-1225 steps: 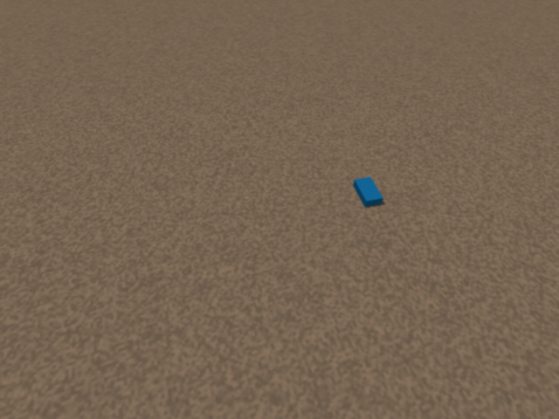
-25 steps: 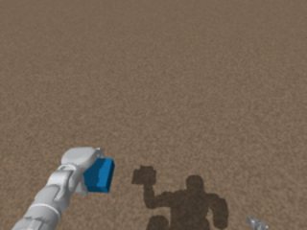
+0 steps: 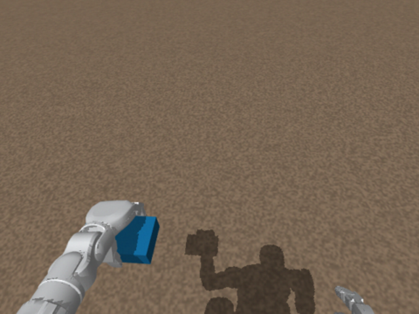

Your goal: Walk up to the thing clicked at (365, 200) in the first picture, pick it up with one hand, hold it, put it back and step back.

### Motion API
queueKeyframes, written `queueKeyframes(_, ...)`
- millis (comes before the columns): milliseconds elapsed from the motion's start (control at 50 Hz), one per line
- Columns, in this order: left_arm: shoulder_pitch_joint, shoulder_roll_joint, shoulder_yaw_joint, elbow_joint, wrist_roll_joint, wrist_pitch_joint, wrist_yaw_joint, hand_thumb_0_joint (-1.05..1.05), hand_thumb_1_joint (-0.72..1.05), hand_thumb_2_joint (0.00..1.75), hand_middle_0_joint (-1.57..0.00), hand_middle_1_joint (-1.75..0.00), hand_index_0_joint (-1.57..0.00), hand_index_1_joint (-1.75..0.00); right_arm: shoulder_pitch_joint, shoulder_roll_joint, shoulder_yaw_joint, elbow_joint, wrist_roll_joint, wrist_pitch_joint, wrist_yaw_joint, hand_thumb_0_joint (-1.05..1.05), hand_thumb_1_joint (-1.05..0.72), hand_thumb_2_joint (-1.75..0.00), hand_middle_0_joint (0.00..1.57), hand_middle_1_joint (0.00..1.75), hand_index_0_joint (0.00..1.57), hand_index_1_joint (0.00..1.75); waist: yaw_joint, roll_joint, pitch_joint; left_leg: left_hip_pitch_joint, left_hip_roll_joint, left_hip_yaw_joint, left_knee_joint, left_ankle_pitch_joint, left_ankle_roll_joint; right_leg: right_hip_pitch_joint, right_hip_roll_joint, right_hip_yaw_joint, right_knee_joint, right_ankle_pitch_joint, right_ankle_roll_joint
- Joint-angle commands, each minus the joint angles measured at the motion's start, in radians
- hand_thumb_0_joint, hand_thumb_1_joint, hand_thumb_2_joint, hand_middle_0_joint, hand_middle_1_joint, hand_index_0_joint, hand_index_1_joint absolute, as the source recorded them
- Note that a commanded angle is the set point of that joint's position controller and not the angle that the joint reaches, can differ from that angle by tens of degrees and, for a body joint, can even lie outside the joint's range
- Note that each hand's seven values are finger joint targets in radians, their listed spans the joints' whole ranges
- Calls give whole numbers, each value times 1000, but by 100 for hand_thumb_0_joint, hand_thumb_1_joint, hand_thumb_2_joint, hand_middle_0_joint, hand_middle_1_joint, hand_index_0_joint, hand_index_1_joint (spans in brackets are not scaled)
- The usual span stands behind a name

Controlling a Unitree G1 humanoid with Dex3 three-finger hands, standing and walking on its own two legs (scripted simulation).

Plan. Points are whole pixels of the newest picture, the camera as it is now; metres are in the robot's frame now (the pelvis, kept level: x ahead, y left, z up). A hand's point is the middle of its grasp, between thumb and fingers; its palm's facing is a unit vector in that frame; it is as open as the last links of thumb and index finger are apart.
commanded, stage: hold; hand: left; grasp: from above
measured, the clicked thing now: (119, 237) +0.30 +0.23 -0.05
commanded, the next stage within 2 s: crouch in 0.50 s
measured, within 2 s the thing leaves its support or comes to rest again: neither
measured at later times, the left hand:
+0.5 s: hand (114, 236) +0.29 +0.23 -0.03, palm faces -0.46 -0.06 -0.89, open 11.2 cm
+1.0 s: hand (120, 249) +0.29 +0.24 -0.10, palm faces -0.46 -0.02 -0.89, open 11.2 cm
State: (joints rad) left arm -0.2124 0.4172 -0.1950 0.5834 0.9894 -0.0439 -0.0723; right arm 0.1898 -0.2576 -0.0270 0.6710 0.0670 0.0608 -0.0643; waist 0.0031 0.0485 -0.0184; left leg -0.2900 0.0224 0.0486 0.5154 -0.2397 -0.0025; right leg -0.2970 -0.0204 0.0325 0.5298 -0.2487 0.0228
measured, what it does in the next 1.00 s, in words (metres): stands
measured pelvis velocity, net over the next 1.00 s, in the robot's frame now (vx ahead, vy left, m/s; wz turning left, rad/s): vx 0.00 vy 0.00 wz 0.02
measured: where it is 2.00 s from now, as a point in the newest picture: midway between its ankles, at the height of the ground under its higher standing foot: outside the picture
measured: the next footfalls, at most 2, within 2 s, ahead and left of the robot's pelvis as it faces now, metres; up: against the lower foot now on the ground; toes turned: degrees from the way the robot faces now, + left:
none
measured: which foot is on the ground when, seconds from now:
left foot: down 0.00-1.00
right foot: down 0.00-1.00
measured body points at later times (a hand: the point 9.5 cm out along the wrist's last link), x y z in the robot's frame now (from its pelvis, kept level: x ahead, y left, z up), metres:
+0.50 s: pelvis +0.00 +0.00 +0.00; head +0.01 -0.02 +0.45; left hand +0.31 +0.23 +0.02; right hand +0.15 -0.25 -0.11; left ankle +0.02 +0.12 -0.73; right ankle +0.02 -0.13 -0.73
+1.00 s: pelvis +0.00 +0.00 -0.02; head +0.05 +0.00 +0.43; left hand +0.31 +0.24 -0.05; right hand +0.13 -0.26 -0.14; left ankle +0.02 +0.12 -0.73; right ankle +0.02 -0.13 -0.73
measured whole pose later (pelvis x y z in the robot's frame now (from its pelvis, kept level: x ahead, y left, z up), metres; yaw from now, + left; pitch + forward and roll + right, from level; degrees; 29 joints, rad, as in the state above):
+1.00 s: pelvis +0.00 +0.00 -0.02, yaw +1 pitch +8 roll +0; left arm -0.30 0.40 -0.16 0.85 1.11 -0.12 0.16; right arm 0.19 -0.25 -0.05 0.68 0.03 0.09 -0.03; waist -0.02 0.01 -0.05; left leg -0.55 0.02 0.02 0.72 -0.32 0.00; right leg -0.53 -0.02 0.01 0.71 -0.32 0.03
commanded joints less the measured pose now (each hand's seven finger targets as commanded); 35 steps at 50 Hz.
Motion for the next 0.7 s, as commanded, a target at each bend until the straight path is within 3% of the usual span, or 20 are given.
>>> queueKeyframes(0,-328,200,108,-192,-15,1,42,0,61,96,-96,-79,-97,-78,-82,-124,-40,-139,3,-45,-13,0,-89,-90,20,30,20,30,-1,-32,-209,132,-31,-12,-78,140,15,26,52,-20,-96,111,-31)
queueKeyframes(60,-300,204,108,-177,-16,-5,33,0,62,97,-99,-76,-99,-76,-93,-122,-38,-145,4,-42,-13,0,-89,-90,20,30,20,30,-1,-44,-191,123,-34,-10,-86,110,18,26,47,-18,-108,81,-30)
queueKeyframes(100,-290,226,130,-188,-9,-8,35,0,61,97,-99,-76,-98,-76,-95,-117,-36,-151,5,-39,-14,0,-89,-90,20,30,20,30,14,-25,-200,123,-38,-10,-87,125,17,38,45,-17,-106,94,-32)
queueKeyframes(180,-345,221,119,-214,-5,-16,43,0,61,99,-99,-77,-99,-77,-91,-116,-36,-147,5,-37,-16,0,-90,-90,20,30,20,30,2,-31,-228,146,-37,-11,-79,151,19,43,44,-15,-102,123,-29)
queueKeyframes(220,-358,253,152,-200,-8,-21,55,0,61,100,-98,-78,-98,-79,-84,-120,-35,-139,3,-36,-18,0,-90,-90,20,30,20,30,-1,-23,-225,143,-35,-11,-81,141,18,38,47,-15,-105,111,-29)
queueKeyframes(260,-352,231,130,-205,-5,-24,56,0,62,101,-100,-77,-99,-78,-91,-116,-35,-140,3,-36,-17,0,-90,-90,20,30,20,30,3,-13,-224,145,-37,-10,-84,137,17,38,45,-17,-106,109,-31)
queueKeyframes(320,-323,243,149,-199,-4,-19,62,0,63,102,-100,-79,-100,-79,-93,-118,-38,-141,4,-32,-18,0,-90,-90,20,30,20,30,12,-16,-237,149,-40,-6,-81,159,19,54,42,-14,-109,131,-28)
queueKeyframes(380,-323,214,113,-184,-5,-16,52,0,64,103,-102,-78,-101,-79,-89,-118,-39,-138,5,-31,-18,0,-90,-90,20,30,20,30,3,-31,-218,149,-35,-10,-87,167,19,50,45,-19,-108,140,-31)
queueKeyframes(420,-304,226,127,-173,-12,-19,51,0,62,103,-100,-78,-99,-79,-88,-119,-41,-139,7,-27,-19,0,-90,-90,20,30,20,30,11,-26,-211,146,-32,-14,-95,161,16,52,49,-23,-108,127,-34)
queueKeyframes(440,-309,215,112,-169,-9,-19,48,0,60,103,-99,-78,-98,-79,-83,-120,-41,-139,7,-26,-19,0,-90,-90,20,30,20,30,0,-33,-208,148,-33,-12,-94,163,17,47,48,-22,-109,133,-34)
queueKeyframes(500,-315,227,122,-184,-7,-23,52,0,60,101,-98,-78,-98,-79,-77,-121,-42,-138,5,-25,-17,0,-90,-90,20,30,20,30,11,-7,-221,148,-31,-16,-95,169,13,49,49,-25,-107,133,-38)
queueKeyframes(520,-313,214,112,-168,-8,-23,49,0,60,102,-99,-78,-98,-79,-76,-121,-43,-141,8,-24,-17,0,-89,-90,20,30,20,30,2,-9,-212,154,-30,-14,-96,177,13,46,50,-25,-105,141,-39)
queueKeyframes(560,-374,237,123,-188,-6,-30,56,0,59,101,-99,-76,-97,-77,-73,-123,-43,-133,6,-24,-18,0,-90,-90,20,30,20,30,-3,-5,-228,161,-29,-17,-92,180,12,45,50,-25,-103,147,-37)
queueKeyframes(580,-350,239,131,-169,-4,-28,62,0,64,93,-95,-84,-99,-81,-71,-124,-44,-132,6,-24,-18,0,-92,-91,20,30,20,30,3,-5,-233,162,-31,-16,-89,191,12,53,49,-24,-101,155,-38)
queueKeyframes(600,-345,244,141,-182,-2,-30,65,0,56,85,-87,-79,-91,-76,-68,-123,-45,-133,5,-23,-18,0,-88,-89,20,30,20,30,8,9,-249,167,-32,-14,-85,207,11,59,48,-24,-98,170,-38)
queueKeyframes(680,-286,206,122,-105,8,-26,87,0,56,88,-91,-78,-93,-77,-63,-123,-47,-130,4,-17,-15,0,-88,-90,20,30,20,30,-3,-46,-206,135,-35,-13,-74,219,15,45,47,-29,-96,187,-34)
